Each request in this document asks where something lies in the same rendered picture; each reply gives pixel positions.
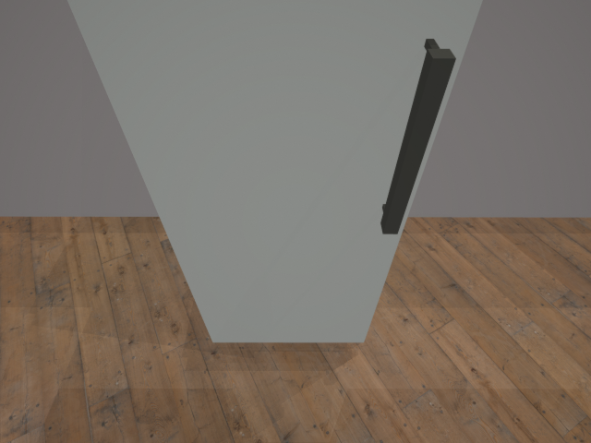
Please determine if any fridge door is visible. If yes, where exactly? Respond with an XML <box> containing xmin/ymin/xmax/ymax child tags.
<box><xmin>67</xmin><ymin>0</ymin><xmax>482</xmax><ymax>342</ymax></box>

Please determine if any handle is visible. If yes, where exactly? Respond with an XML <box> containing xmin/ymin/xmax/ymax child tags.
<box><xmin>380</xmin><ymin>39</ymin><xmax>456</xmax><ymax>234</ymax></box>

